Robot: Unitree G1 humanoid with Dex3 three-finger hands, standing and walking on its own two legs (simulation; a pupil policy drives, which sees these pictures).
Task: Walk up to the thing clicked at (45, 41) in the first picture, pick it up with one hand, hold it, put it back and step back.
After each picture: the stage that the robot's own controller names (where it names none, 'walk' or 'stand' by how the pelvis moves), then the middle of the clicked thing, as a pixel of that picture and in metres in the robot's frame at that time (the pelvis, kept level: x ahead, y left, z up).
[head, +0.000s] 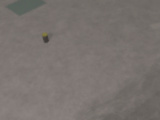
stand; (45, 37) +1.49 +0.50 -0.72
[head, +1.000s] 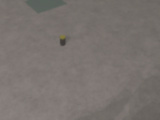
walk; (62, 40) +1.40 +0.25 -0.69
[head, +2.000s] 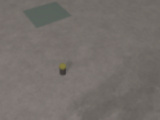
walk; (62, 69) +0.92 +0.18 -0.70
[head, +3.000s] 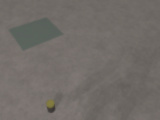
walk; (50, 106) +0.57 +0.22 -0.71
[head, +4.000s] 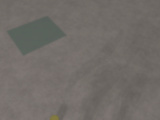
stand; out of the picture +0.40 +0.18 -0.71
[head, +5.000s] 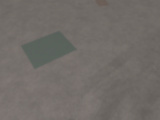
stand; out of the picture +0.36 +0.19 -0.72
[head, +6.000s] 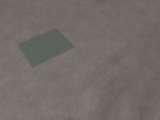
stand; out of the picture +0.35 +0.19 -0.73
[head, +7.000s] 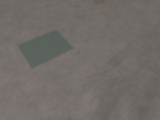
stand; out of the picture +0.36 +0.20 -0.73
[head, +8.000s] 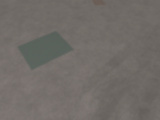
stand; out of the picture +0.35 +0.20 -0.73
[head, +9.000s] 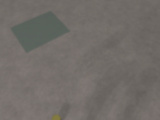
go down; out of the picture +0.37 +0.20 -0.71
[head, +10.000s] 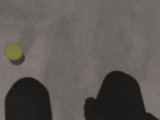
go down; (15, 55) +0.45 +0.23 -0.29
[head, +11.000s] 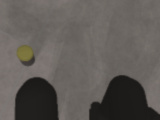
close in; (26, 56) +0.45 +0.22 -0.29
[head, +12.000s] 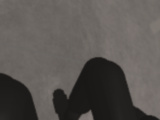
close in; out of the picture +0.44 +0.26 -0.22
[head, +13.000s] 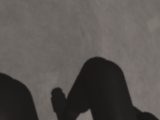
close; out of the picture +0.42 +0.27 -0.23
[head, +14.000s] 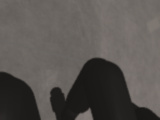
lift; out of the picture +0.40 +0.25 -0.24
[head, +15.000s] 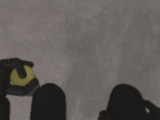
lift; (26, 82) +0.32 +0.22 -0.09
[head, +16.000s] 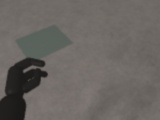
stand; out of the picture +0.21 +0.17 -0.67
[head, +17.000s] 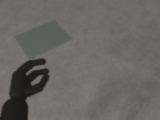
close; out of the picture +0.22 +0.19 -0.68
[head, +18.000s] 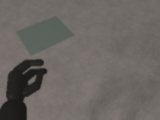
stand; out of the picture +0.22 +0.18 -0.67
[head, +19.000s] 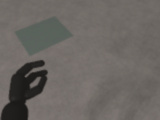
stand; out of the picture +0.22 +0.19 -0.68
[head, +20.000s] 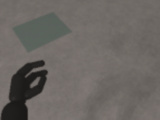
stand; out of the picture +0.22 +0.19 -0.67
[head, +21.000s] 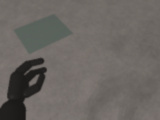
stand; out of the picture +0.22 +0.18 -0.66
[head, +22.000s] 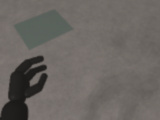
stand; out of the picture +0.22 +0.18 -0.65
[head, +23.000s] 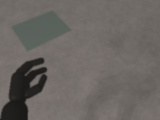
stand; out of the picture +0.23 +0.19 -0.65
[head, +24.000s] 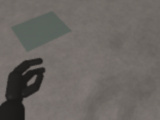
stand; out of the picture +0.22 +0.18 -0.65
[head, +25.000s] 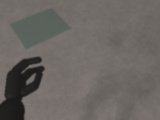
stand; out of the picture +0.22 +0.19 -0.65
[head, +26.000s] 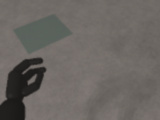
stand; out of the picture +0.22 +0.18 -0.66
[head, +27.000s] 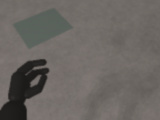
stand; out of the picture +0.22 +0.18 -0.65
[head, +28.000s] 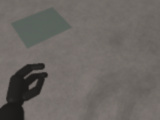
stand; out of the picture +0.22 +0.18 -0.66
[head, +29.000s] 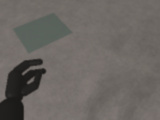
stand; out of the picture +0.22 +0.18 -0.67
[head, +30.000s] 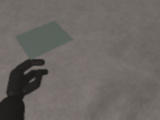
stand; out of the picture +0.22 +0.19 -0.68
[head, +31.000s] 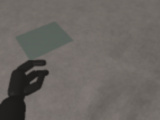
stand; out of the picture +0.21 +0.18 -0.68
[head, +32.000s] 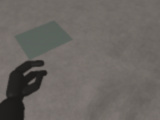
stand; out of the picture +0.21 +0.18 -0.68
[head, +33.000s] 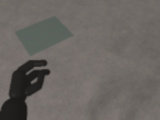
stand; out of the picture +0.22 +0.18 -0.67
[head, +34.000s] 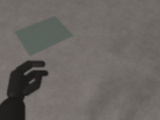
stand; out of the picture +0.22 +0.18 -0.68
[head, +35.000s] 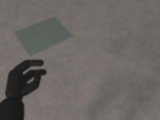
stand; out of the picture +0.22 +0.18 -0.67
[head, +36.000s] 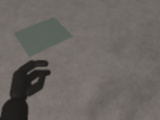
close; out of the picture +0.22 +0.18 -0.67
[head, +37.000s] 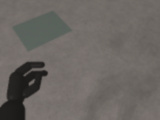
close; out of the picture +0.22 +0.18 -0.66
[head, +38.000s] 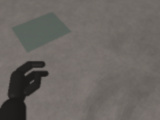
stand; out of the picture +0.22 +0.19 -0.67
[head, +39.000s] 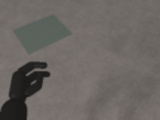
stand; out of the picture +0.22 +0.18 -0.67
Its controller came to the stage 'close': yes
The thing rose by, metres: 0.25
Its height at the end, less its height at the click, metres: +0.00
